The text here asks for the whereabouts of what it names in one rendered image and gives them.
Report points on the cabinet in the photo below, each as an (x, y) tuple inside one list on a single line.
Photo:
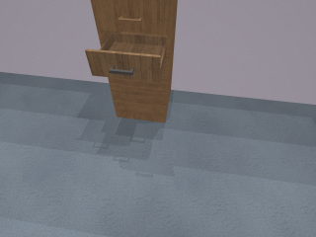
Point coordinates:
[(137, 99)]

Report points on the drawer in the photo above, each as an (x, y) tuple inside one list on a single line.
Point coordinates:
[(145, 53)]

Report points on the handle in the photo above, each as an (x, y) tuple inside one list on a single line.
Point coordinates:
[(129, 21), (122, 72)]

